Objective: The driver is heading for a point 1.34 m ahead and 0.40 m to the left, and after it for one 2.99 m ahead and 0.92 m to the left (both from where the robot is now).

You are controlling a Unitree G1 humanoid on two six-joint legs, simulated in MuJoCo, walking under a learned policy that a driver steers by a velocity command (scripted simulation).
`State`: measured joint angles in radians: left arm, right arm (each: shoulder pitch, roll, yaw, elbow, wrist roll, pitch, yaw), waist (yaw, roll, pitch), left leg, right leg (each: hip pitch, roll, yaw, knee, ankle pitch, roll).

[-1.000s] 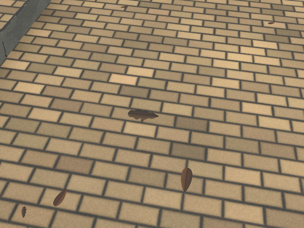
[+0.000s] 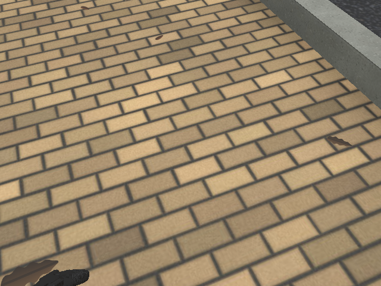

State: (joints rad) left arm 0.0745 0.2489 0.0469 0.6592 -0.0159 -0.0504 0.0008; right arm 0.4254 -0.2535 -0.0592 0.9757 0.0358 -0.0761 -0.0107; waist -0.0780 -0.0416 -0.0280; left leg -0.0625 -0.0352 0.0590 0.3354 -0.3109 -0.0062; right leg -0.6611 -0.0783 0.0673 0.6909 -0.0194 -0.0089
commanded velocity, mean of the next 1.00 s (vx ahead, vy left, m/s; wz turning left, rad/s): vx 0.45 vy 0.00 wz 0.45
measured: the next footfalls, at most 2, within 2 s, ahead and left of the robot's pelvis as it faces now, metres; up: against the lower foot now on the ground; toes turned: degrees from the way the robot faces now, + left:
right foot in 0.06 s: +0.20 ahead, -0.13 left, +0.00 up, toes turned +0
left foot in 0.64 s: +0.45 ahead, +0.15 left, +0.00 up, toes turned +21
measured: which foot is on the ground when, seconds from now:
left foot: down 0.00-0.08, up 0.10-0.62, down 0.64-1.00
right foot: up 0.00-0.04, down 0.06-0.62, up 0.64-1.00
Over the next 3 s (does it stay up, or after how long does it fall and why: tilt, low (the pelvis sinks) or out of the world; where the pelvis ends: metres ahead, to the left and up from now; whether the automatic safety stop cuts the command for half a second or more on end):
stays up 1.44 0.34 0.00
